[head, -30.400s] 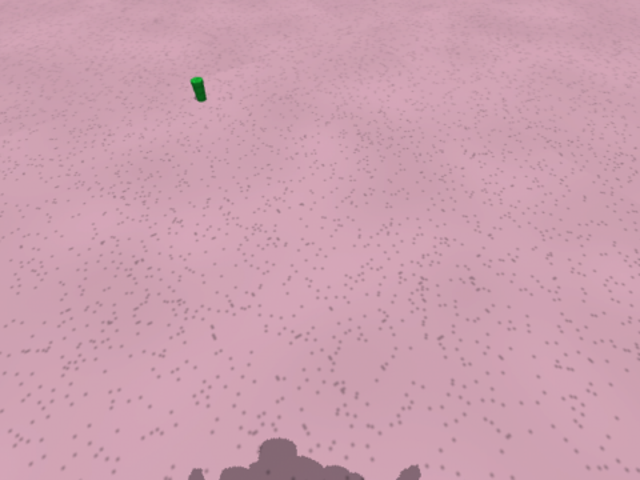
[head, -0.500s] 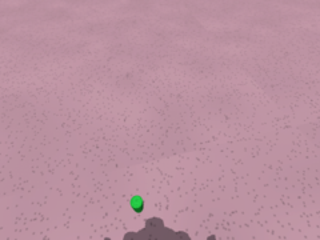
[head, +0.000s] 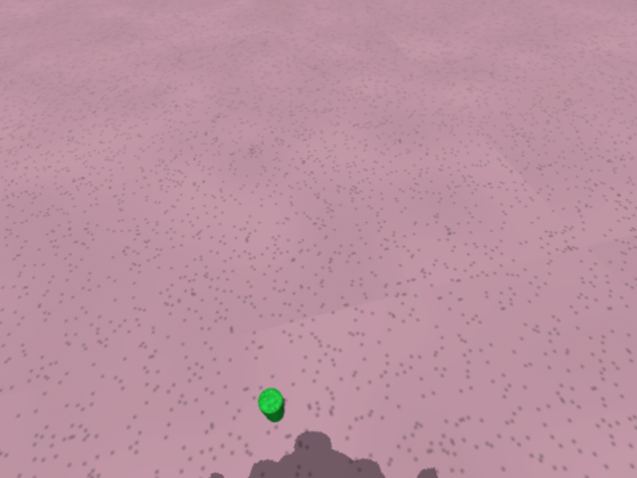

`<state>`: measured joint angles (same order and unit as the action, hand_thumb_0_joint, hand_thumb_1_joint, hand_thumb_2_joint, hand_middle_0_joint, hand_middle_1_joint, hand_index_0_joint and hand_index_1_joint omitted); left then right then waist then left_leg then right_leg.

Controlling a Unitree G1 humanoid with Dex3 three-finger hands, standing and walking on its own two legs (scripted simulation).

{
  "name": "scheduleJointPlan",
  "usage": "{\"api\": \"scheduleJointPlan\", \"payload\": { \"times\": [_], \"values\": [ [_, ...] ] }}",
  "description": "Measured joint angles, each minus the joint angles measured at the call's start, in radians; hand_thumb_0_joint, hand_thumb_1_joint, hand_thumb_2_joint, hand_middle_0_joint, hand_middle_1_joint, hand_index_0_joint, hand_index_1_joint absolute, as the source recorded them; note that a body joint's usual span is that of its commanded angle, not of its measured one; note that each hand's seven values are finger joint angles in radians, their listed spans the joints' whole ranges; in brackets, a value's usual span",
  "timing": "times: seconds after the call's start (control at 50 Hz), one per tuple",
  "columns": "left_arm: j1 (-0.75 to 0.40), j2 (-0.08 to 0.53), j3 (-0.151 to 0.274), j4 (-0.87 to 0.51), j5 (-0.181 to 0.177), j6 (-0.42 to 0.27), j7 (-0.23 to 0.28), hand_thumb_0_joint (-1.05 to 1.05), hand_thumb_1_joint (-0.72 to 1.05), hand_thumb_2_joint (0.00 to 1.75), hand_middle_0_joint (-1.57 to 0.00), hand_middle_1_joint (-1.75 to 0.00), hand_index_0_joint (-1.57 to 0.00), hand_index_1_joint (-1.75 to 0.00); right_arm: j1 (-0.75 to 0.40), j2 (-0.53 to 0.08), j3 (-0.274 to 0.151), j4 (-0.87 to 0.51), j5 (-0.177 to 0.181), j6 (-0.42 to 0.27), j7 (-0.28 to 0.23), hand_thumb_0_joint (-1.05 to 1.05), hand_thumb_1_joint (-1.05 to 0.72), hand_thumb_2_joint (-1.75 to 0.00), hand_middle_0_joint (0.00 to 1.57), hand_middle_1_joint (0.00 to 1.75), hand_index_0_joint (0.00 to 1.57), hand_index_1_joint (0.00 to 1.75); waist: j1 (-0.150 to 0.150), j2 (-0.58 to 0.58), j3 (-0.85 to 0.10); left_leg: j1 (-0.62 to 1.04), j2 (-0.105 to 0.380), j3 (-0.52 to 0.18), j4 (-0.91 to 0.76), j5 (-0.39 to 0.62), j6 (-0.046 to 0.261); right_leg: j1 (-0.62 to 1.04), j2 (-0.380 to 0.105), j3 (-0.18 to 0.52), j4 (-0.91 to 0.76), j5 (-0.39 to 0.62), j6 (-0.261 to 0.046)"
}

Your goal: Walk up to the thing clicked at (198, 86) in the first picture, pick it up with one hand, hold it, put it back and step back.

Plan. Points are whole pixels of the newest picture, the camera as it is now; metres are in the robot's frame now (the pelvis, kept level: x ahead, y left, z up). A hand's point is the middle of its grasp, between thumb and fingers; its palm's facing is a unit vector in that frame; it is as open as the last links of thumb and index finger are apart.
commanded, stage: stand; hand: left
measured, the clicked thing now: (273, 407) +0.40 +0.19 -0.72
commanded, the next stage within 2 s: step back in 1.02 s
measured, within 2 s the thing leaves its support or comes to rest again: neither
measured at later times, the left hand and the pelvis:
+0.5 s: hand out of the picture +0.08 +0.24 -0.16, palm faces -0.01 -0.94 -0.34, open 7.3 cm; pelvis +0.01 -0.01 +0.00, yaw -1 degrees
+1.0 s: hand out of the picture +0.09 +0.24 -0.16, palm faces -0.02 -0.94 -0.34, open 7.3 cm; pelvis +0.02 -0.01 +0.00, yaw -1 degrees
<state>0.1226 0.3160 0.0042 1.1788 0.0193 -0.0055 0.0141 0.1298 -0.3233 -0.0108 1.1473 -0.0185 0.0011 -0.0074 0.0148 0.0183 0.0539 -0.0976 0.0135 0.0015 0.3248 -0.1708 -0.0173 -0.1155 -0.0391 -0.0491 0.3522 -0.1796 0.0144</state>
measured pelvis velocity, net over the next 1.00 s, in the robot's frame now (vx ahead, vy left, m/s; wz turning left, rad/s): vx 0.02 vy -0.01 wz -0.01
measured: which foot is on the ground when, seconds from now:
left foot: down 0.00-1.00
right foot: down 0.00-1.00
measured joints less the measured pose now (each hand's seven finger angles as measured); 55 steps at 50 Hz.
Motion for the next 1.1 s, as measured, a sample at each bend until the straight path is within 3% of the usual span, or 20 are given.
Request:
{"api": "scheduleJointPlan", "payload": {
  "times": [1.02,1.1],
  "values": [
    [-0.023,0.011,0.004,-0.016,-0.011,-0.002,-0.011,0.0,0.9,0.89,-0.2,-0.3,-0.21,-0.3,-0.02,-0.015,0.013,-0.002,0.006,-0.007,0.005,0.0,-0.91,-0.9,0.21,0.3,0.2,0.3,-0.008,-0.004,-0.01,0.02,0.02,0.01,-0.033,-0.014,-0.014,0.011,0.02,0.009,-0.027,-0.013,-0.012],
    [-0.035,0.021,0.032,-0.071,-0.029,0.007,-0.011,0.0,0.9,0.89,-0.21,-0.3,-0.21,-0.3,-0.046,-0.027,-0.002,-0.048,0.018,0.014,0.012,0.0,-0.91,-0.9,0.21,0.3,0.2,0.3,-0.013,0.002,0.03,-0.054,0.026,0.006,0.073,-0.049,-0.005,-0.041,0.025,0.007,0.035,-0.029,-0.017]
  ]
}}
